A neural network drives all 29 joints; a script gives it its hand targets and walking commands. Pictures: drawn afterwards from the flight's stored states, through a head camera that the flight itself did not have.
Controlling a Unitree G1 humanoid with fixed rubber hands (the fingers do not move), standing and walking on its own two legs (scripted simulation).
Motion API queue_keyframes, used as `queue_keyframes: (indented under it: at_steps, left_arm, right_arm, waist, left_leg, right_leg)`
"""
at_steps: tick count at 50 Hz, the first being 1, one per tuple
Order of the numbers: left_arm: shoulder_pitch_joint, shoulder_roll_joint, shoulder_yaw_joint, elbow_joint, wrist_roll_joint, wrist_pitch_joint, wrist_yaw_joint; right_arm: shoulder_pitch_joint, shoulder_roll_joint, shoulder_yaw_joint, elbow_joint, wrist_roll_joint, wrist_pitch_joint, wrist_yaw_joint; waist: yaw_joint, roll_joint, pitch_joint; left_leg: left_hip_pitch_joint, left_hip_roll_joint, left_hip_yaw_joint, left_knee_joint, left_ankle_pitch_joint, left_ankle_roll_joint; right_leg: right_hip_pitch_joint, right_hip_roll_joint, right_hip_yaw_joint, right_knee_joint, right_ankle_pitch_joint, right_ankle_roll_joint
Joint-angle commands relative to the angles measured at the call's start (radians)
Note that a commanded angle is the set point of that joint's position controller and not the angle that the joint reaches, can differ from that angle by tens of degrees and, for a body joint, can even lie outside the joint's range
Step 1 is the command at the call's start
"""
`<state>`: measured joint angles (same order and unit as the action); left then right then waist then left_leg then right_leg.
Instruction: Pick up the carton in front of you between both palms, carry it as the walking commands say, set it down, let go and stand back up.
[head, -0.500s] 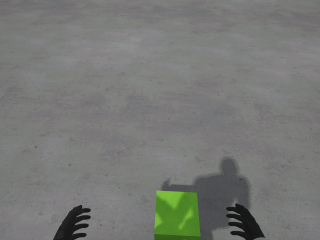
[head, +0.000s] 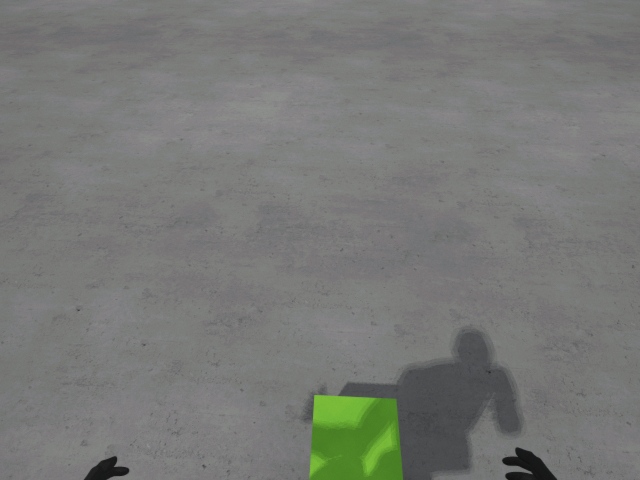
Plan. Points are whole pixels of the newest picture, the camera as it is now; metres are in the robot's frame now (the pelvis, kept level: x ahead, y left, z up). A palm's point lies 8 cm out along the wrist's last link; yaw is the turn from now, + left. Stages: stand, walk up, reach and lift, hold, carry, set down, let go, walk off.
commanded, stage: stand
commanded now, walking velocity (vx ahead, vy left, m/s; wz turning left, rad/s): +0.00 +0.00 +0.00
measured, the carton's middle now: (352, 453) +0.34 -0.08 -0.64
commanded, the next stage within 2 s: none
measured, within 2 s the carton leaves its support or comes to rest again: neither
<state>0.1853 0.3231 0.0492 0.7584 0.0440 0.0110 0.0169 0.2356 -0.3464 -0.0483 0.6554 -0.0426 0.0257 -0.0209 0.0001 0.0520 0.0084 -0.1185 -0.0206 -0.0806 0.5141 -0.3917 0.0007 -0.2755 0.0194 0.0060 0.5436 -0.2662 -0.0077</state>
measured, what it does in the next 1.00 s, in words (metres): stands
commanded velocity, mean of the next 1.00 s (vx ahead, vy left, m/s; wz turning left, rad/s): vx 0.00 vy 0.00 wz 0.00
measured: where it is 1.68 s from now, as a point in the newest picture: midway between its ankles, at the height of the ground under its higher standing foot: outside the picture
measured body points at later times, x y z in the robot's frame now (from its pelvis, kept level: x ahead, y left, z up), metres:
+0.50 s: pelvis +0.00 -0.01 +0.01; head +0.00 -0.02 +0.45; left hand +0.11 +0.29 -0.10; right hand +0.11 -0.31 -0.11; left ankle -0.07 +0.12 -0.73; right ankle +0.01 -0.12 -0.73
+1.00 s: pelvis -0.02 -0.01 +0.01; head -0.02 -0.02 +0.46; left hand +0.08 +0.31 -0.10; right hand +0.09 -0.31 -0.11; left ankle -0.07 +0.12 -0.73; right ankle +0.01 -0.12 -0.73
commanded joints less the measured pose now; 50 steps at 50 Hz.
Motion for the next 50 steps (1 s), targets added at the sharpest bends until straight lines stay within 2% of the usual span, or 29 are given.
queue_keyframes:
  at_steps: [1, 12, 34, 50]
  left_arm:
    - [-0.037, 0.141, 0.028, -0.04, -0.003, -0.019, 0.006]
    - [-0.058, 0.165, 0.022, 0.037, -0.011, -0.024, 0.007]
    - [-0.096, 0.191, 0.009, 0.168, -0.02, -0.026, -0.002]
    - [-0.106, 0.214, 0.001, 0.226, -0.026, -0.027, -0.006]
  right_arm:
    - [-0.013, -0.127, -0.024, -0.044, 0.001, -0.023, -0.007]
    - [-0.007, -0.149, -0.007, 0.032, 0.007, -0.032, -0.014]
    - [-0.034, -0.182, 0.006, 0.151, 0.014, -0.043, -0.012]
    - [-0.05, -0.198, 0.011, 0.213, 0.019, -0.045, -0.009]
  waist:
    - [-0.002, -0.06, -0.055]
    - [0.005, -0.048, -0.043]
    - [0.013, -0.044, -0.004]
    - [0.014, -0.044, 0.003]
  left_leg:
    - [-0.07, 0.07, -0.042, -0.067, 0.329, -0.007]
    - [-0.077, 0.079, -0.053, -0.09, 0.342, -0.002]
    - [-0.078, 0.097, -0.072, -0.177, 0.268, 0.012]
    - [-0.067, 0.105, -0.079, -0.207, 0.253, 0.015]
  right_leg:
    - [0.123, -0.09, 0.082, -0.07, 0.271, -0.024]
    - [0.171, -0.103, 0.096, -0.088, 0.293, -0.029]
    - [0.195, -0.112, 0.11, -0.158, 0.209, -0.024]
    - [0.196, -0.121, 0.118, -0.181, 0.197, -0.023]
